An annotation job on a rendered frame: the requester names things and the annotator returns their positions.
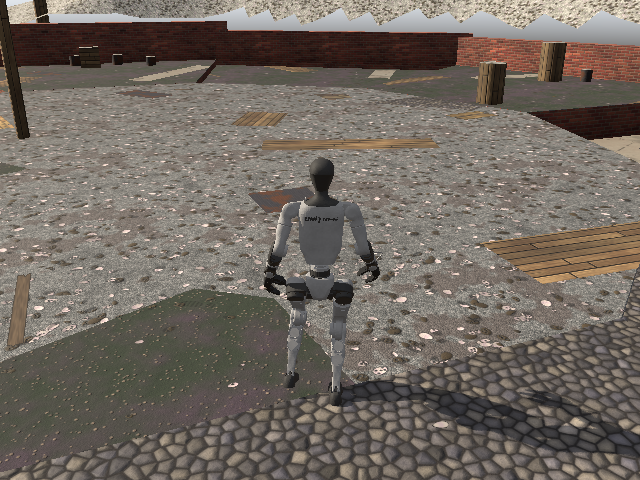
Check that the robot right hand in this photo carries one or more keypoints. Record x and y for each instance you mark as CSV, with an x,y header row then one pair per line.
x,y
371,278

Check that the left robot forearm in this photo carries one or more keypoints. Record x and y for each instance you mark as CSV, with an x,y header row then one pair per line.
x,y
272,263

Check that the robot left upper arm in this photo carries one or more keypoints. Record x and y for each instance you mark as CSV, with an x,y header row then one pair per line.
x,y
289,211

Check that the robot left hand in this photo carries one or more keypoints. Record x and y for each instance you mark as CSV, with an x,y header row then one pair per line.
x,y
277,279

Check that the robot foot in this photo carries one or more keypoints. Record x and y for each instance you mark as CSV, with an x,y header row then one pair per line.
x,y
335,397
289,380

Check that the right robot foot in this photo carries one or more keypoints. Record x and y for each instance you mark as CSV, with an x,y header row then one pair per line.
x,y
335,397

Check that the right robot forearm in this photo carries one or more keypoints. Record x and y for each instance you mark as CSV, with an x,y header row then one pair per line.
x,y
369,259

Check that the left robot foot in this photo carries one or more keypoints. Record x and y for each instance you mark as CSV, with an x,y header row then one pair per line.
x,y
289,380

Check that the robot right upper arm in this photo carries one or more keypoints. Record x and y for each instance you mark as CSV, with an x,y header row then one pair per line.
x,y
352,212

